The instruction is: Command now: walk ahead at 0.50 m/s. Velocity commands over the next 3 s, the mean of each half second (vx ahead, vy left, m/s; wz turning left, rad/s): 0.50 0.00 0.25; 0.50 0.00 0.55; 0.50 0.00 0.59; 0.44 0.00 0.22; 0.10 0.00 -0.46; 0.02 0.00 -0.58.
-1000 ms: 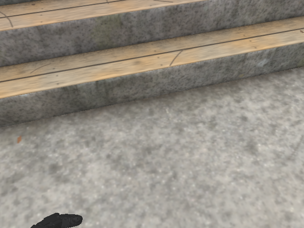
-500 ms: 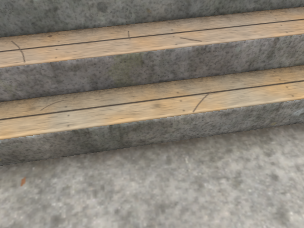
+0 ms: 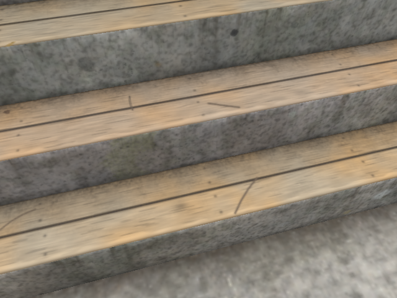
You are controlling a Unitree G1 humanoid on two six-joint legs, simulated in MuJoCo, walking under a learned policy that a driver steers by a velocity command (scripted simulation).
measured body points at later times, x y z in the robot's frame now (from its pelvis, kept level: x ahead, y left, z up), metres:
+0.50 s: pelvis +0.26 -0.04 +0.00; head +0.29 -0.04 +0.45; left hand +0.22 +0.21 -0.14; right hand +0.42 -0.26 -0.14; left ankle +0.36 +0.10 -0.70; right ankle +0.21 -0.12 -0.74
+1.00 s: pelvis +0.44 +0.02 -0.01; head +0.46 +0.05 +0.44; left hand +0.54 +0.28 -0.11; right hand +0.53 -0.23 -0.14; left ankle +0.37 +0.05 -0.74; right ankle +0.51 -0.08 -0.43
